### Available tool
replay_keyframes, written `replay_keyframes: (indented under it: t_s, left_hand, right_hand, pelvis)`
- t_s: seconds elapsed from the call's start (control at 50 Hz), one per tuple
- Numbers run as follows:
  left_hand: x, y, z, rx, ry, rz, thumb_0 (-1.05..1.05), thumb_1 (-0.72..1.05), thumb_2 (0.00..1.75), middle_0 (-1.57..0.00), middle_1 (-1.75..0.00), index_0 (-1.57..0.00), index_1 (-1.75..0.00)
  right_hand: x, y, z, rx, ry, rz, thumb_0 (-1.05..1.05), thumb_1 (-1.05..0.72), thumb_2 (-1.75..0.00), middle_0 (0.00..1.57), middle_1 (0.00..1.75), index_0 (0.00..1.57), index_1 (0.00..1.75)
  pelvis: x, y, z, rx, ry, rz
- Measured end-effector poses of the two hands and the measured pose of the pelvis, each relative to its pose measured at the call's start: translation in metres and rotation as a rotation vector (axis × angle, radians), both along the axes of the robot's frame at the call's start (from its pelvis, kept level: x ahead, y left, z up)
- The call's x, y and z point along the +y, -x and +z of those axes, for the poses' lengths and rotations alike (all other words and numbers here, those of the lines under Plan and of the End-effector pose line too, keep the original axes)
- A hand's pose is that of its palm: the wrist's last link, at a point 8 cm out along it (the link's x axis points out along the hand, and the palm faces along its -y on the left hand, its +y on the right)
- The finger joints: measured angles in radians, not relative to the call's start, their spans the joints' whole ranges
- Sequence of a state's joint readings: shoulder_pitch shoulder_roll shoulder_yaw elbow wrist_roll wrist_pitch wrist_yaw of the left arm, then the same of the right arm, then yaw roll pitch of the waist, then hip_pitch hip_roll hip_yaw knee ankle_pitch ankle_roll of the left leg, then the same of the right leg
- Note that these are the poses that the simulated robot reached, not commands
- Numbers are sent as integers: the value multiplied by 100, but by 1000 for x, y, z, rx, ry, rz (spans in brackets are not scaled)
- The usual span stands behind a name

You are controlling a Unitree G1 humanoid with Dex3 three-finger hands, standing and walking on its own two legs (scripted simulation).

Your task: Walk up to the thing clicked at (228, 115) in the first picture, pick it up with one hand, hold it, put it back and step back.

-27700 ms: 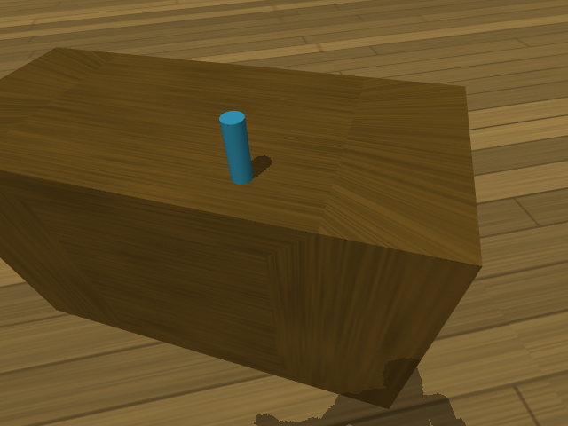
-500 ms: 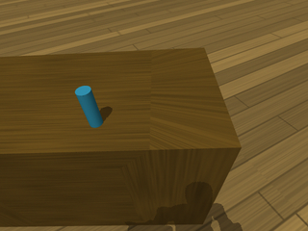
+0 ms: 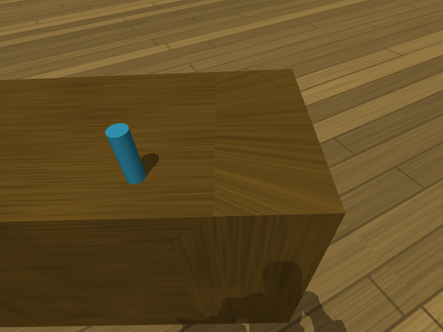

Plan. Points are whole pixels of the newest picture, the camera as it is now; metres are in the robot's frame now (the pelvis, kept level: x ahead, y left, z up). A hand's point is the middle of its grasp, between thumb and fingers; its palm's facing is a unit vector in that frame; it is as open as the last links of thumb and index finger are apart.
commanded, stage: stand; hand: left
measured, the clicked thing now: (127, 155) +0.46 +0.24 +0.09
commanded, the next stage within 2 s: step back in 1.62 s
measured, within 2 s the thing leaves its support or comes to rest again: neither
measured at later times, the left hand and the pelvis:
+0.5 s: hand out of the picture +0.07 +0.26 -0.16, palm faces -0.05 -0.94 -0.35, open 7.4 cm; pelvis +0.00 +0.00 +0.00, yaw +0 degrees
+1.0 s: hand out of the picture +0.09 +0.26 -0.16, palm faces -0.05 -0.94 -0.35, open 7.4 cm; pelvis +0.01 +0.00 +0.00, yaw +0 degrees
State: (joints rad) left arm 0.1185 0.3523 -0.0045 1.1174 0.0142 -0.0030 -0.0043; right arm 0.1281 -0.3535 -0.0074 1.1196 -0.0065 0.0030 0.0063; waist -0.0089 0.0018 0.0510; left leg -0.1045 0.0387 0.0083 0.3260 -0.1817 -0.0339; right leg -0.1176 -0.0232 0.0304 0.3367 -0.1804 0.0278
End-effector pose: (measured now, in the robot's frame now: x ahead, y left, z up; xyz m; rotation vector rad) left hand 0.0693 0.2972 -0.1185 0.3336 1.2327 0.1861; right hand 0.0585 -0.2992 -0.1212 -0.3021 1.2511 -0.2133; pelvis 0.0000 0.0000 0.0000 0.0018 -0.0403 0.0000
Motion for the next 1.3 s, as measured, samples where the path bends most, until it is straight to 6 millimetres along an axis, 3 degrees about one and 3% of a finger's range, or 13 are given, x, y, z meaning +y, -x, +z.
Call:
replay_keyframes:
  t_s: [0.54, 1.3]
  left_hand:
    - [3, 1, -2, 19, 1, 0, 1, 90, 90, -20, -30, -21, -30]
    - [1, -18, -1, -2, 0, -6, 1, 90, 90, -20, -30, -21, -30]
  right_hand:
    - [3, 0, 0, 13, -1, -5, 0, -90, -90, 21, 30, 21, 30]
    - [2, -19, 1, -13, 2, -9, 0, -90, -90, 21, 30, 21, 30]
  pelvis:
    - [3, -3, 0, 6, -1, -2]
    - [2, -14, 0, 8, 0, -8]
